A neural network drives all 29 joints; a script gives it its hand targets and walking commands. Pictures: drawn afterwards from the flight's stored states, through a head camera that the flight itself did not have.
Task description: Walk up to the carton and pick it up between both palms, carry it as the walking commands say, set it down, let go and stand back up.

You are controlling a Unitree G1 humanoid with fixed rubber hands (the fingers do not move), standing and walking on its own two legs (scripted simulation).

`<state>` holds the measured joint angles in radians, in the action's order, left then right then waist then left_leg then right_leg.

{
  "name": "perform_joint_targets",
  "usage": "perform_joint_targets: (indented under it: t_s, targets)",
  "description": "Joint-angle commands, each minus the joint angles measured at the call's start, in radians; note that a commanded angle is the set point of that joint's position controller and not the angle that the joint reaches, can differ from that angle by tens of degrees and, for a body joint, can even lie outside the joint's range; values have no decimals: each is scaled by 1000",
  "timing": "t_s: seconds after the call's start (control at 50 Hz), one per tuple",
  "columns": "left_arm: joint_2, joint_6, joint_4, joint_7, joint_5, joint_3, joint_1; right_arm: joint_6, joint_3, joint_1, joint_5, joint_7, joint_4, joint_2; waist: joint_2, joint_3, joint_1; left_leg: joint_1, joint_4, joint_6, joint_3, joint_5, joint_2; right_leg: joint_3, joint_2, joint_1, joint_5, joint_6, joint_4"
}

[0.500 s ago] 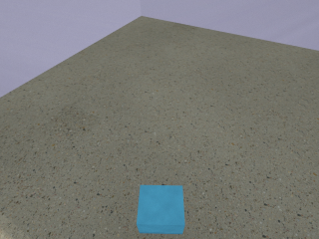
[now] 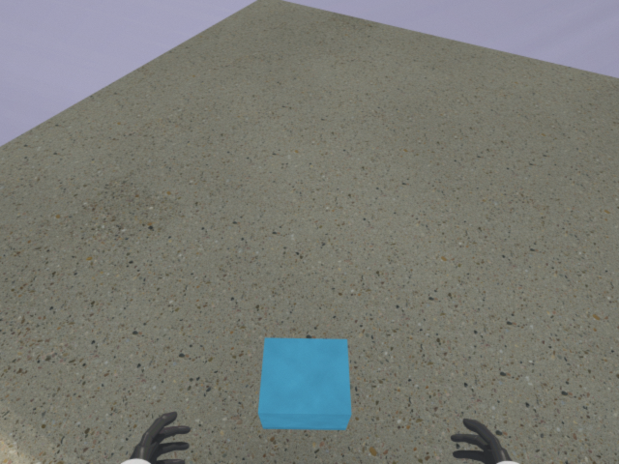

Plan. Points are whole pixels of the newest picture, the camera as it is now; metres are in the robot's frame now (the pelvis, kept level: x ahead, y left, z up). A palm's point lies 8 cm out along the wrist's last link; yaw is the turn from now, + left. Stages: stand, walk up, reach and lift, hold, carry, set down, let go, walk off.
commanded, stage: reach and lift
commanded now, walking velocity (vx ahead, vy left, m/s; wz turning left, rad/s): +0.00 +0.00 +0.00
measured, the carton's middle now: (305, 384) +0.45 +0.01 -0.68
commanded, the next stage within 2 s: none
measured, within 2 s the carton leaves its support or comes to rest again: neither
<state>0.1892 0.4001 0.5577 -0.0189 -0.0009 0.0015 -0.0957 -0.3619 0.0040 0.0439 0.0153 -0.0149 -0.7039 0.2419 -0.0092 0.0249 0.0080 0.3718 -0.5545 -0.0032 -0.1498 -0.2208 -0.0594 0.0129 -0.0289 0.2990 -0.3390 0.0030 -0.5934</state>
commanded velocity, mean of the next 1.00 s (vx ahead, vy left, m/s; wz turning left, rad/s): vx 0.00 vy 0.00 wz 0.00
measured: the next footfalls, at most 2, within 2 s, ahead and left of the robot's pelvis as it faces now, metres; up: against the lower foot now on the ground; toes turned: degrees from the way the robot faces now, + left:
none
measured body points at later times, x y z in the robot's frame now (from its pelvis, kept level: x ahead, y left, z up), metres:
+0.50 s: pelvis -0.04 -0.01 -0.05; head +0.12 -0.02 +0.37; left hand +0.23 +0.21 -0.16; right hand +0.24 -0.24 -0.17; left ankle +0.04 +0.12 -0.73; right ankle -0.02 -0.13 -0.73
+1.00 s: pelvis -0.06 +0.01 -0.08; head +0.20 +0.01 +0.29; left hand +0.37 +0.20 -0.20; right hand +0.38 -0.22 -0.19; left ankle +0.04 +0.12 -0.73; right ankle -0.02 -0.13 -0.73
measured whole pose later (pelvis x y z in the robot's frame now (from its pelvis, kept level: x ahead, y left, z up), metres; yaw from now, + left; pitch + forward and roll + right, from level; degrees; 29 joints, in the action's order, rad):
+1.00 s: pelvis -0.06 +0.01 -0.08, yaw +0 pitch +34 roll +1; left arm 0.21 0.23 0.73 0.03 -0.02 -0.14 0.76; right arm -0.19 -0.21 -0.77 -0.04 0.01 -0.75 0.29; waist -0.02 0.01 0.01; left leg 1.29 -0.94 -0.04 -0.15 -0.23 -0.07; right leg 0.06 -0.03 1.25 -0.37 -0.05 -1.04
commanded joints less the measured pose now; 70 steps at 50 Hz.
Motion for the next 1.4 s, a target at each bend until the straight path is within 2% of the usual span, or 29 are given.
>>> perform_joint_targets:
  t_s: [0.0,0.06,0.1,0.12,0.16,0.24,0.3,0.36,0.4,0.46,0.52,0.56,0.64,0.74,0.86,1.02,1.18,1.26,1.32,1.38]
  targets:
    - [74,25,-88,-9,23,-75,-3,-8,-85,-59,7,-39,170,96,-39,-33,14,-268,-53,-9,116,87,59,35,-16,509,24,66,152]
    - [57,-49,-87,-7,16,-84,51,59,-110,-75,15,-56,149,76,8,-157,-16,-149,-123,-12,147,223,46,19,27,480,173,41,17]
    - [44,-113,-95,-5,-1,-88,72,124,-150,-72,19,-55,145,79,21,-308,-38,-134,-195,-8,176,385,37,5,49,483,285,26,-75]
    - [47,-143,-100,-1,-5,-98,72,154,-169,-68,18,-52,150,88,27,-375,-40,-145,-229,-3,188,462,34,-2,56,492,319,21,-112]
    - [58,-189,-120,8,-11,-119,79,197,-201,-78,20,-43,178,119,17,-468,-39,-139,-279,2,197,526,35,-7,62,516,355,11,-165]
    - [103,-226,-150,13,-32,-159,178,222,-203,-158,3,-12,239,139,-37,-541,-31,-25,-321,3,177,465,63,0,59,532,380,-8,-206]
    - [142,-218,-126,10,-26,-188,231,205,-186,-209,-11,8,257,115,-76,-556,-6,79,-327,-9,156,377,79,5,55,523,357,-20,-220]
    - [173,-191,-83,1,-15,-205,303,176,-173,-289,-22,25,259,93,-104,-512,16,174,-324,-17,135,231,82,8,49,537,245,-27,-217]
    - [188,-165,-43,-4,-12,-209,360,150,-169,-351,-32,36,248,82,-114,-464,20,222,-316,-20,125,117,78,6,44,555,144,-30,-209]
    - [223,-141,-13,-11,-10,-225,483,116,-177,-463,-37,51,229,84,-124,-424,17,278,-327,-24,112,17,75,-1,42,574,43,-34,-209]
    - [236,-126,11,-13,-13,-236,601,93,-187,-557,-42,58,190,81,-117,-417,11,310,-341,-22,109,-19,75,-11,44,604,2,-33,-221]
    - [239,-119,28,-11,-13,-247,665,82,-206,-607,-36,61,154,89,-107,-426,-5,322,-349,-18,112,-24,77,-21,47,628,-8,-33,-230]
    - [220,-113,69,-5,-12,-261,773,78,-246,-693,-23,57,70,102,-77,-456,-35,332,-365,-8,131,9,77,-41,58,705,12,-28,-258]
    - [187,-139,74,17,-9,-279,886,121,-288,-802,-32,34,19,133,-28,-587,-24,266,-389,9,163,120,69,-60,76,843,81,-18,-295]
    - [167,-194,54,45,-20,-282,1035,200,-336,-949,-57,16,-4,193,4,-795,-21,146,-449,20,195,336,63,-68,97,1001,162,-15,-323]
    - [217,-234,106,64,-12,-325,1260,242,-348,-1159,-85,6,-48,236,-10,-941,-37,170,-472,15,203,402,71,-59,100,1073,191,-25,-340]
    - [295,-262,195,58,-6,-374,1497,251,-374,-1417,-64,23,-88,255,-54,-1055,-43,265,-494,-2,183,445,80,-50,99,1065,243,-36,-359]
    - [296,-267,242,40,-1,-390,1496,245,-386,-1400,-34,33,-130,227,-60,-1112,-59,270,-500,-3,177,531,88,-51,97,1024,335,-42,-357]
    - [294,-280,224,23,8,-406,1497,253,-403,-1384,-9,38,-105,210,-54,-1141,-67,264,-509,-1,184,610,89,-53,97,1022,404,-45,-363]
    - [299,-290,192,14,14,-421,1521,262,-406,-1396,-3,40,-63,203,-48,-1152,-62,268,-518,2,190,638,87,-58,96,1036,422,-47,-371]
